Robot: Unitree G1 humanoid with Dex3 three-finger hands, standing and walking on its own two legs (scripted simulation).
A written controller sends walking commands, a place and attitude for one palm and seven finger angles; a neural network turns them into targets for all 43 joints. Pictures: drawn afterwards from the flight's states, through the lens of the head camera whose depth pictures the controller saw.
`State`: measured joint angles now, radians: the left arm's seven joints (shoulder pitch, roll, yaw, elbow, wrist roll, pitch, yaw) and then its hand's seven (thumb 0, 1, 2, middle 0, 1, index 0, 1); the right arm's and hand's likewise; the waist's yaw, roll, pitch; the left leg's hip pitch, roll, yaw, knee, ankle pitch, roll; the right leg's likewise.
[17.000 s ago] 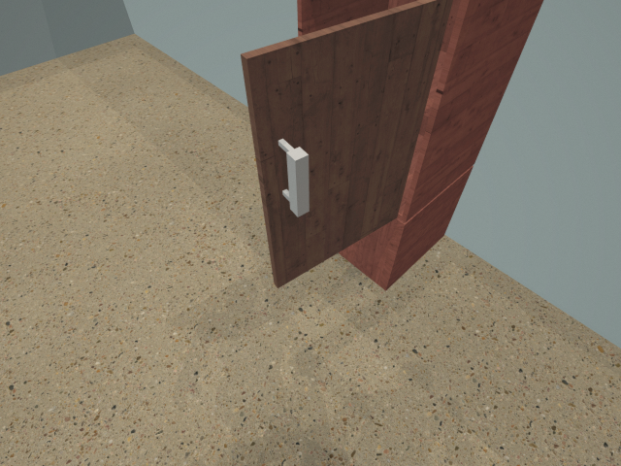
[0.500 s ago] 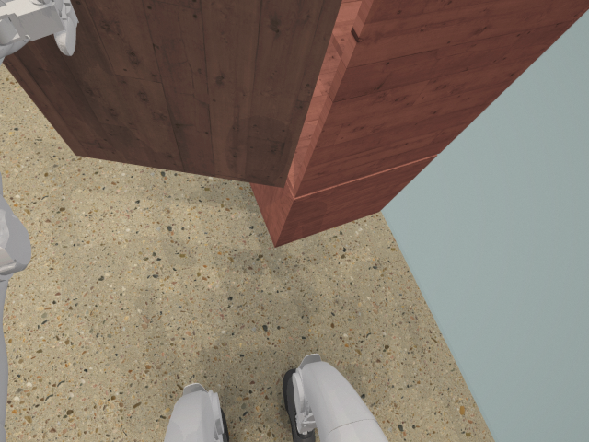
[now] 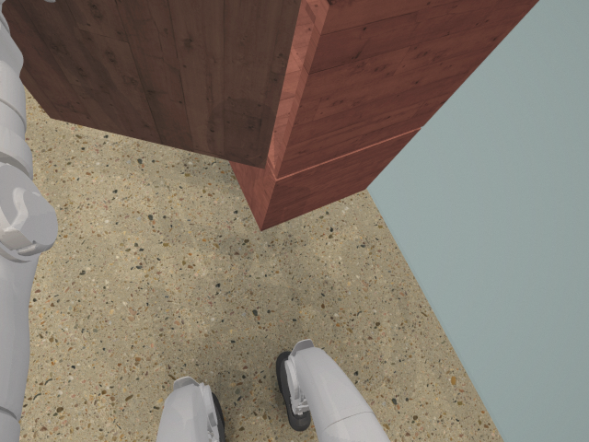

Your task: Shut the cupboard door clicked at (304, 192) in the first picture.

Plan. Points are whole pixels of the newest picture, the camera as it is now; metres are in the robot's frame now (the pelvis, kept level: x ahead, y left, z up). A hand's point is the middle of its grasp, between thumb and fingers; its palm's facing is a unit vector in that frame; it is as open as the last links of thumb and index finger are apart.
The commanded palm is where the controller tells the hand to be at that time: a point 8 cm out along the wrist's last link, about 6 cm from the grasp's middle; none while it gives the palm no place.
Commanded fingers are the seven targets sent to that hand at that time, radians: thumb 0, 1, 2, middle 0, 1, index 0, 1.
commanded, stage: pull the fist back off the door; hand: left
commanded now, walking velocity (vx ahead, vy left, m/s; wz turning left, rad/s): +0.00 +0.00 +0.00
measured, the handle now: out of the picture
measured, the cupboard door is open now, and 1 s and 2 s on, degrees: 55 55 55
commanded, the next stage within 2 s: draw the hand back to the body in 0.60 s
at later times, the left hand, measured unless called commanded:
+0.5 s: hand (35, 24) +0.56 +0.14 +0.12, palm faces +0.08 -1.00 -0.01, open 3.1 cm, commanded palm +0.52 +0.18 +0.12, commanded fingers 0.00 0.90 0.90 -1.30 -1.50 -1.30 -1.50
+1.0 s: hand out of the picture +0.48 +0.16 +0.15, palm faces +0.10 -0.99 -0.02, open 3.1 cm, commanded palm +0.43 +0.21 +0.16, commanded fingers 0.00 0.90 0.90 -1.30 -1.50 -1.30 -1.50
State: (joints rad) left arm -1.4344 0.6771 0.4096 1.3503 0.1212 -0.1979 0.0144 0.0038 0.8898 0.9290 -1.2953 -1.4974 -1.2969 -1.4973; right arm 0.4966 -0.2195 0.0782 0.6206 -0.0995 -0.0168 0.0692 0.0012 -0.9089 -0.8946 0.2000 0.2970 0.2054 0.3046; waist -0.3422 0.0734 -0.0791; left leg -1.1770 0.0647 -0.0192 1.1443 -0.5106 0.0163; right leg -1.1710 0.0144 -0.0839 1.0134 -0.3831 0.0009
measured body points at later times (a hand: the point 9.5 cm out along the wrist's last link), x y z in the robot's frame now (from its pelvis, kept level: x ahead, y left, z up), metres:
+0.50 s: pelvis +0.03 +0.00 +0.04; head +0.17 +0.01 +0.47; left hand +0.55 +0.19 +0.12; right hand +0.01 -0.27 -0.07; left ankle +0.00 +0.10 -0.65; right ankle +0.04 -0.13 -0.65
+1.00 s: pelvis +0.03 -0.01 +0.06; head +0.11 -0.02 +0.50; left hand +0.47 +0.22 +0.15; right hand +0.04 -0.26 -0.07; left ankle -0.01 +0.10 -0.65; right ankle +0.04 -0.13 -0.65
